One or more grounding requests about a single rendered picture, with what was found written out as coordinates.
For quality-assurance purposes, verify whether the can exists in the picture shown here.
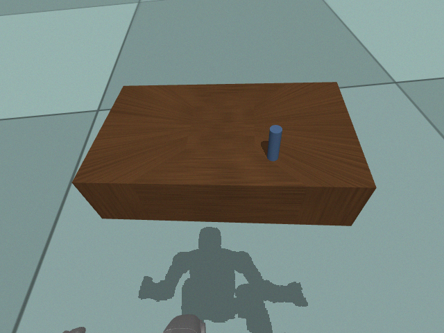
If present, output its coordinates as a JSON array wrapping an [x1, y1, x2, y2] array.
[[267, 125, 282, 161]]

